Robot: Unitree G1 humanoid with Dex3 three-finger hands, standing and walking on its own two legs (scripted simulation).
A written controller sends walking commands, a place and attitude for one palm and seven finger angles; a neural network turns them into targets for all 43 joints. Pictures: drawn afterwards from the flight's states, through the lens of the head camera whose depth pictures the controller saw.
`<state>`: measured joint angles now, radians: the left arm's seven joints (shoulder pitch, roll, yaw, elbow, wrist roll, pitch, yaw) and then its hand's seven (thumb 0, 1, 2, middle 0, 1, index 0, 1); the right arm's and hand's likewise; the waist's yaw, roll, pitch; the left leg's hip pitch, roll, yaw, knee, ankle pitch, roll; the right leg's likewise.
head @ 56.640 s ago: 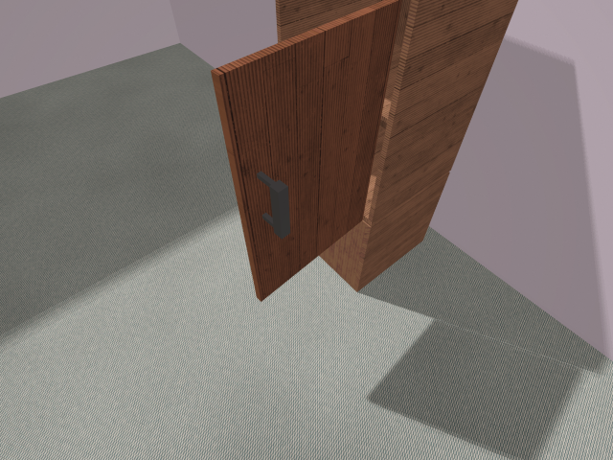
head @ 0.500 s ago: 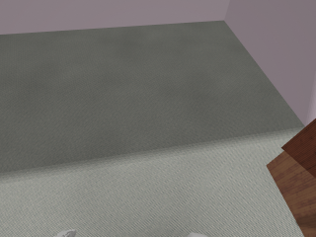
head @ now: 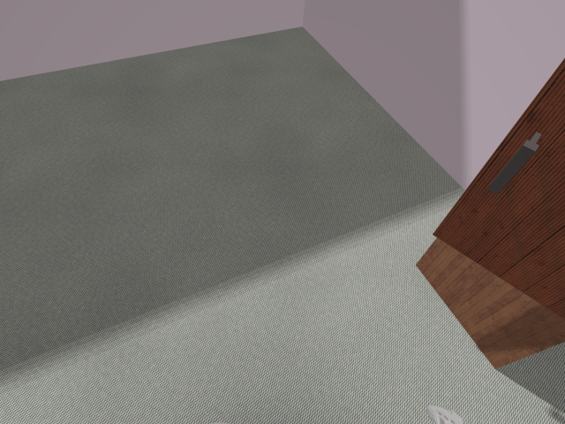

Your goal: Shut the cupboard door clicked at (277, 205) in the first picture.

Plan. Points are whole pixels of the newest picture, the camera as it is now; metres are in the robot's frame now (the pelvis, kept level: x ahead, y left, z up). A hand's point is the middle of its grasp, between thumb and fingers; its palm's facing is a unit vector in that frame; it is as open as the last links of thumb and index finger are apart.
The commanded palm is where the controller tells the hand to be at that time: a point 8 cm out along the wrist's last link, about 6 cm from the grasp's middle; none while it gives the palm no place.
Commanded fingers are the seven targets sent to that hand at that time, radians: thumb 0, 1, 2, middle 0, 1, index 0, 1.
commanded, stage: turn to face it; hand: left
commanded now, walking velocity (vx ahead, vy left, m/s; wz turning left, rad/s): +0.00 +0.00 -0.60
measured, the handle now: (515, 163) +0.61 -0.41 +0.00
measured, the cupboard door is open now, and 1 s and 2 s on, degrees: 23 23 23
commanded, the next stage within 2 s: take the last steps up to it in 1.02 s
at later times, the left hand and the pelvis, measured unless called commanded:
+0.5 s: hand (206, 387) +0.19 +0.14 -0.15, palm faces -0.31 -0.90 -0.29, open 7.4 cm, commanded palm none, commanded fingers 0.00 0.90 0.90 -0.20 -0.30 -0.20 -0.30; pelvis +0.01 -0.03 -0.01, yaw -18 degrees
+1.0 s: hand (214, 374) +0.21 +0.13 -0.18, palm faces -0.45 -0.87 -0.20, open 7.4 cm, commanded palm none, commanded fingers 0.00 0.90 0.90 -0.20 -0.30 -0.20 -0.30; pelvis +0.06 -0.02 +0.00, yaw -31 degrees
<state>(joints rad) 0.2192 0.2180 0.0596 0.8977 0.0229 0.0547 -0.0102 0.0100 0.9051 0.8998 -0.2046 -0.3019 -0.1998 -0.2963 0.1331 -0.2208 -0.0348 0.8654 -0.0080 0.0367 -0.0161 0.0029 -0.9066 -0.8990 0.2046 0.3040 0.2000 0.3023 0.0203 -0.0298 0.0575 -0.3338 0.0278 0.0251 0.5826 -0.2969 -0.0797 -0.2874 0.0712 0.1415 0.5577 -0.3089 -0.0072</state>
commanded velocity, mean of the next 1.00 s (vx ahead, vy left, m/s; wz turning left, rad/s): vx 0.00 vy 0.00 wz -0.46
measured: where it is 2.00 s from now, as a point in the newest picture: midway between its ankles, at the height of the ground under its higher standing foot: outside the picture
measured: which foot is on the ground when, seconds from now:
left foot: down 0.00-0.44, up 0.46-0.88, down 0.90-1.00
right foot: down 0.00-0.00, up 0.02-0.42, down 0.44-0.90, up 0.92-1.00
